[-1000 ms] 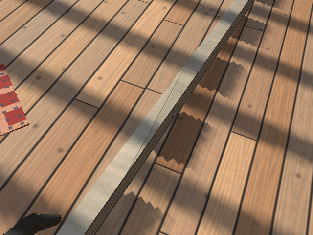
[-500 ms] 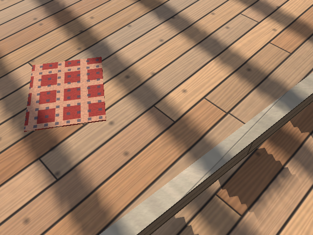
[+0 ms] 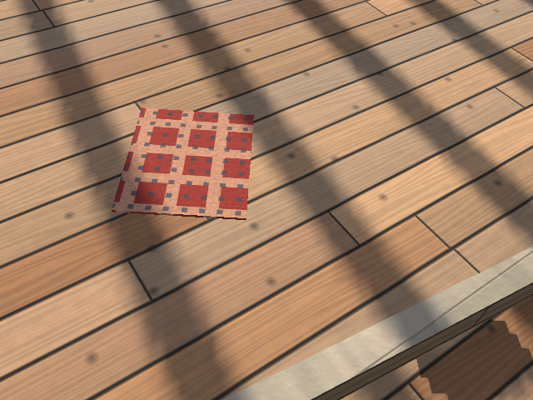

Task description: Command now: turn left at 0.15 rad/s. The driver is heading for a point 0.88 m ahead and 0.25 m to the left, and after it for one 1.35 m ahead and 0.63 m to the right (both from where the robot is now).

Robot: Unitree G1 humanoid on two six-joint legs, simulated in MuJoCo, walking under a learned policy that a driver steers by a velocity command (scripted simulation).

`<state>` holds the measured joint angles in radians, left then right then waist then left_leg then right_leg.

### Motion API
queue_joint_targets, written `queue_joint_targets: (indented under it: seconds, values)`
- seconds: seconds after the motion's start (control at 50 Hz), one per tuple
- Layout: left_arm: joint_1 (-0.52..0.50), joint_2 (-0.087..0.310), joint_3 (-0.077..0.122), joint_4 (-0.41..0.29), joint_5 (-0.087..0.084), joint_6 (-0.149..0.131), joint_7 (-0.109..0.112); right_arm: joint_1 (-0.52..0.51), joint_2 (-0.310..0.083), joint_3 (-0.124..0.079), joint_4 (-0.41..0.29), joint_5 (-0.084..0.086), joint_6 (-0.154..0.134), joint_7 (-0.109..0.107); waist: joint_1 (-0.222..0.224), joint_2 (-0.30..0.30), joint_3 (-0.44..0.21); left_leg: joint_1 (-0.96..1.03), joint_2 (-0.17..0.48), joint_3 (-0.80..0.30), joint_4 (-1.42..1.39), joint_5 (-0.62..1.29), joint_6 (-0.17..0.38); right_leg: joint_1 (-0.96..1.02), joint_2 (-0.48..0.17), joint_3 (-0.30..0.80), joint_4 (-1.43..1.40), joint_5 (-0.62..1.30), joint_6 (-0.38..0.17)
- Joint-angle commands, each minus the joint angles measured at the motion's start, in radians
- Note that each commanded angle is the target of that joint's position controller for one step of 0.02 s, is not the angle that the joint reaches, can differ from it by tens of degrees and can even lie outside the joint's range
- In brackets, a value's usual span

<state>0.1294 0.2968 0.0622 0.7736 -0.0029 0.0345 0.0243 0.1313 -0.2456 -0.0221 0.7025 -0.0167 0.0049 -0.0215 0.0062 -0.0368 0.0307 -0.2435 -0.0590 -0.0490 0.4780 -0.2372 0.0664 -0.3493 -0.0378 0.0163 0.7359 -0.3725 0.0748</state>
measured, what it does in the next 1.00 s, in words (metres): walks ahead: right foot, then right foot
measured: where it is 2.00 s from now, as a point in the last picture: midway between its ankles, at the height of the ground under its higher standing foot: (177, 354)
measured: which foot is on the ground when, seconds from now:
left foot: down 0.00-0.48, up 0.50-0.92, down 0.94-1.00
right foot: up 0.00-0.06, down 0.08-0.28, up 0.30-0.44, down 0.46-0.96, up 0.98-1.00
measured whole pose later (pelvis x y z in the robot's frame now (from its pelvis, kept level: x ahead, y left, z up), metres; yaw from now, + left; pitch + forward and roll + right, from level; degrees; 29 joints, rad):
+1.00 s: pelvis +0.32 +0.03 +0.01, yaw +9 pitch +2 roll +0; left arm 0.40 0.20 0.01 0.96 -0.01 -0.03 0.00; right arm 0.00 -0.16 0.03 0.67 -0.01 0.02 0.01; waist 0.00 0.03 0.09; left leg -0.87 -0.08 0.14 1.21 -0.35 0.17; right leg -0.08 -0.05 -0.08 0.91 -0.35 0.01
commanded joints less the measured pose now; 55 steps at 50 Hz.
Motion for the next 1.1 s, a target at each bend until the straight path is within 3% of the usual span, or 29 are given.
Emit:
queue_joint_targets:
  seconds: [0.02,0.04,0.06,0.08,0.1,0.18,0.26,0.3,0.34,0.4,0.44,0.46,0.48,0.5,0.52,0.56,0.62,0.66,0.74,0.8,0.84,0.88,0.94,0.96,0.98,1.0,1.02,1.06,1.1]
  values:
    - [-0.035,0.074,0.013,-0.059,-0.003,-0.020,0.001,-0.016,-0.160,-0.041,-0.027,0.006,-0.012,0.004,-0.013,0.162,-0.072,0.085,0.254,-0.248,-0.100,0.332,0.156,0.050,0.004,-0.006,-0.173,0.026,-0.017]
    - [-0.002,0.055,0.005,-0.043,0.003,-0.026,-0.003,-0.020,-0.134,-0.031,-0.014,0.011,-0.012,0.004,0.012,0.141,-0.095,0.072,0.228,-0.236,-0.104,0.227,0.130,0.134,0.009,-0.018,-0.316,0.136,-0.029]
    - [0.070,0.015,-0.017,-0.014,0.039,-0.014,-0.014,0.048,-0.111,-0.018,0.020,-0.025,-0.007,0.009,0.018,0.142,-0.109,0.029,0.184,-0.196,-0.120,0.161,0.054,0.266,0.006,-0.029,-0.406,0.220,-0.049]
    - [0.086,0.048,-0.015,-0.007,0.054,-0.020,-0.017,0.062,-0.084,-0.011,0.028,-0.032,-0.010,0.012,0.011,0.085,-0.113,-0.028,0.145,-0.181,-0.103,0.062,0.014,0.338,-0.080,0.064,-0.419,0.244,-0.069]
    - [0.030,0.138,0.006,-0.007,0.043,-0.021,-0.023,0.092,-0.074,-0.011,0.032,-0.022,-0.008,0.020,-0.046,-0.057,-0.073,-0.029,0.049,-0.098,-0.113,-0.040,0.001,0.265,-0.116,0.111,-0.383,0.168,-0.111]
    - [0.025,0.109,0.006,0.004,0.031,-0.021,-0.034,0.030,-0.117,-0.024,0.059,-0.029,-0.008,0.036,-0.006,-0.143,0.022,0.019,-0.002,-0.018,0.010,-0.155,0.012,0.099,-0.096,0.147,-0.470,-0.196,-0.144]
    - [0.007,0.072,0.000,-0.016,0.022,-0.038,-0.034,0.106,-0.112,-0.026,0.102,-0.025,-0.041,0.029,-0.030,0.004,0.077,0.026,0.053,-0.120,-0.091,-0.276,0.062,0.051,-0.040,0.078,-0.351,-0.154,-0.151]
    - [-0.026,0.040,-0.008,-0.041,0.028,-0.060,-0.034,0.201,-0.172,-0.048,0.140,-0.017,-0.051,0.021,-0.062,0.176,0.070,0.169,0.185,-0.348,-0.221,-0.301,0.135,-0.082,0.049,-0.054,-0.137,-0.031,-0.124]
    - [-0.037,0.045,-0.006,-0.055,0.039,-0.078,-0.033,0.256,-0.188,-0.057,0.163,-0.015,-0.055,0.018,-0.072,0.193,0.082,0.268,0.311,-0.485,-0.247,-0.055,0.204,-0.201,0.045,-0.053,-0.064,-0.084,-0.143]
    - [0.006,0.029,-0.009,-0.041,0.020,-0.088,-0.036,0.212,-0.166,-0.054,0.173,-0.020,-0.059,0.013,-0.029,0.173,0.021,0.282,0.296,-0.347,-0.211,0.285,0.175,-0.102,0.033,-0.052,-0.130,-0.061,-0.163]
    - [0.157,0.012,-0.008,0.026,0.021,-0.094,-0.034,0.082,-0.154,-0.050,0.151,0.011,-0.057,0.013,0.078,0.163,-0.038,0.091,0.192,-0.172,-0.131,0.425,0.090,0.274,0.076,-0.092,-0.343,0.188,-0.171]
    - [0.268,0.066,0.011,0.067,0.031,-0.096,-0.022,0.043,-0.126,-0.042,0.137,0.019,-0.064,0.012,0.130,0.082,-0.098,-0.049,0.123,-0.086,0.026,0.442,0.043,0.494,0.016,0.003,-0.377,0.208,-0.184]
    - [0.408,0.176,0.036,0.085,0.043,-0.096,-0.009,0.004,-0.072,-0.024,0.100,0.012,-0.069,0.010,0.184,-0.117,-0.149,-0.230,0.015,0.024,0.302,0.140,-0.007,0.626,-0.217,0.322,-0.515,0.108,-0.235]
    - [0.430,0.230,0.048,0.120,0.034,-0.082,-0.014,0.058,-0.106,-0.033,0.106,-0.007,-0.061,0.008,0.137,-0.198,-0.078,-0.391,-0.039,0.046,0.461,-0.281,-0.011,0.598,-0.332,0.522,-0.548,0.127,-0.316]
    - [0.338,0.147,0.028,0.100,0.035,-0.077,-0.021,0.103,-0.120,-0.038,0.140,-0.028,-0.050,0.009,0.071,-0.051,0.018,-0.441,0.037,-0.014,0.598,-0.267,0.005,0.507,-0.319,0.464,-0.533,-0.001,-0.335]
    - [0.197,0.055,0.001,0.064,0.029,-0.081,-0.032,0.128,-0.099,-0.032,0.161,-0.021,-0.053,0.032,0.008,-0.022,0.096,-0.450,0.099,0.001,0.614,-0.122,0.010,0.380,-0.226,0.325,-0.595,-0.069,-0.286]
    - [0.255,0.039,-0.011,0.106,0.034,-0.106,-0.040,0.098,-0.072,-0.024,0.158,-0.032,-0.043,0.051,0.003,-0.044,0.062,-0.474,0.097,0.072,0.761,-0.055,-0.028,0.378,-0.180,0.177,-0.558,0.440,-0.285]
    - [0.354,0.045,-0.010,0.153,0.037,-0.115,-0.036,0.078,-0.039,-0.019,0.153,-0.021,-0.030,0.035,0.023,-0.066,0.040,-0.552,0.059,0.106,0.987,-0.151,-0.041,0.417,-0.209,0.099,-0.516,0.774,-0.322]
    - [0.420,0.043,-0.021,0.204,0.062,-0.108,-0.020,-0.119,0.003,-0.011,0.036,0.013,-0.012,-0.020,0.034,-0.043,0.121,-1.050,0.024,-0.024,1.530,-0.405,0.035,0.523,-0.314,0.069,-0.518,0.659,-0.308]
    - [0.405,0.003,-0.047,0.230,0.056,-0.112,-0.012,-0.280,0.056,0.024,-0.091,-0.002,-0.007,-0.025,0.009,-0.002,0.180,-1.154,0.038,0.026,1.478,-0.454,0.065,0.431,-0.265,-0.033,-0.567,0.522,-0.222]
    - [0.422,-0.004,-0.057,0.260,0.040,-0.098,0.020,-0.341,0.106,0.060,-0.183,-0.018,0.001,-0.001,-0.010,0.004,0.146,-1.047,0.089,0.109,1.235,-0.422,0.061,0.369,-0.220,-0.098,-0.632,0.667,-0.200]
    - [0.347,0.036,-0.055,0.217,0.000,-0.090,0.023,-0.220,0.111,0.078,-0.157,0.004,0.013,0.027,-0.044,0.014,0.005,-0.463,0.044,0.245,0.816,-0.176,0.069,0.185,-0.164,-0.199,-0.652,1.099,-0.202]
    - [0.225,0.216,0.005,0.142,-0.035,-0.090,0.000,0.232,-0.014,0.021,-0.016,0.004,0.025,0.038,-0.234,-0.189,-0.322,0.007,-0.077,0.193,0.597,-0.103,0.107,0.315,-0.196,-0.212,-0.091,1.736,-0.169]
    - [0.250,0.201,0.011,0.116,-0.037,-0.097,-0.011,0.245,-0.114,-0.017,-0.016,-0.014,0.015,0.045,-0.245,-0.119,-0.344,0.152,-0.014,-0.096,0.393,-0.023,0.169,0.174,-0.131,-0.177,0.257,1.237,-0.112]
    - [0.249,0.042,-0.020,0.008,-0.024,-0.096,-0.042,0.189,-0.273,-0.061,-0.012,-0.004,0.010,0.032,-0.130,0.286,-0.413,0.288,0.331,-0.733,0.098,0.550,0.312,-0.173,0.147,-0.146,0.773,-0.094,-0.028]
    - [0.275,0.060,-0.014,0.006,0.019,-0.092,-0.054,0.147,-0.254,-0.079,-0.022,0.016,0.014,0.010,-0.088,0.136,-0.504,0.245,0.333,-0.857,0.035,0.624,0.286,-0.169,0.089,0.096,0.888,0.014,-0.076]
    - [0.257,0.023,-0.022,-0.022,0.013,-0.074,-0.049,0.071,-0.202,-0.069,-0.012,0.011,0.011,0.000,-0.029,0.092,-0.386,0.101,0.309,-0.768,0.037,0.441,0.290,-0.209,0.070,0.080,0.909,0.063,-0.084]
    - [0.204,-0.037,-0.040,-0.048,0.046,-0.039,-0.011,0.014,-0.069,-0.043,0.022,0.002,0.004,-0.011,0.028,-0.008,-0.082,-0.166,0.205,-0.534,0.074,0.263,0.203,-0.311,0.016,0.052,0.842,0.058,-0.096]
    - [0.230,-0.049,-0.044,-0.067,0.053,-0.010,0.014,0.006,-0.024,-0.028,0.032,-0.003,-0.002,-0.014,0.061,0.066,-0.046,-0.269,0.159,-0.405,0.024,0.358,0.179,-0.334,0.022,0.030,0.913,0.032,-0.094]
